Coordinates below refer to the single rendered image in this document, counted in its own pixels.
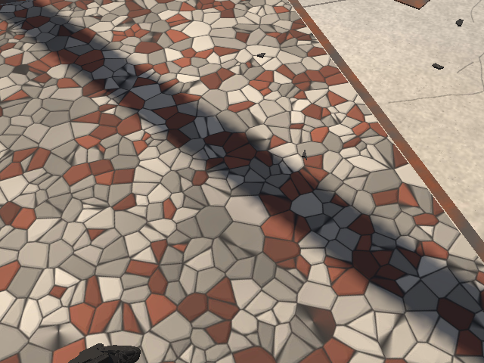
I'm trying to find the left robot hand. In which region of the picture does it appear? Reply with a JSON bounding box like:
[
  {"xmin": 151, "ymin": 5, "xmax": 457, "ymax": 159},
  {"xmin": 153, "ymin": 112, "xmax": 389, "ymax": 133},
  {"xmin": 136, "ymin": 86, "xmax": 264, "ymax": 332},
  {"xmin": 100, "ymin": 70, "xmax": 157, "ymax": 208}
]
[{"xmin": 68, "ymin": 343, "xmax": 141, "ymax": 363}]

